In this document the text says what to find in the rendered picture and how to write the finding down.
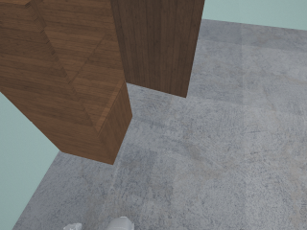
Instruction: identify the left robot thigh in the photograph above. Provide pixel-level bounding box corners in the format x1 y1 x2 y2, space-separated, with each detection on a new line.
105 218 134 230

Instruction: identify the cupboard door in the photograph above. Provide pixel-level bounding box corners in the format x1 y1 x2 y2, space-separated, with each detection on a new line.
109 0 205 99

